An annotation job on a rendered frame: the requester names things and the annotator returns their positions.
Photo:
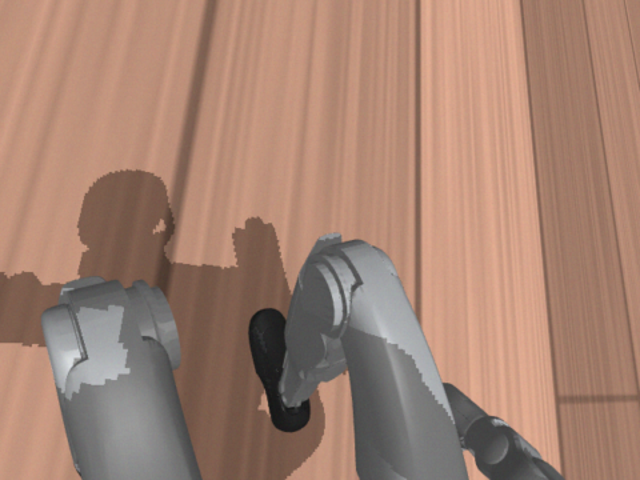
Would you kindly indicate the right robot foot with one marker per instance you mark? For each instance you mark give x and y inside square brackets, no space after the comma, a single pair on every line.
[268,348]

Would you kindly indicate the right robot hand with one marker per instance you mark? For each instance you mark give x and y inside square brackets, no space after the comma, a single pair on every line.
[464,411]

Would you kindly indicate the right robot arm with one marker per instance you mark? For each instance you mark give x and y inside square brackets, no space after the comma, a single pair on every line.
[502,454]

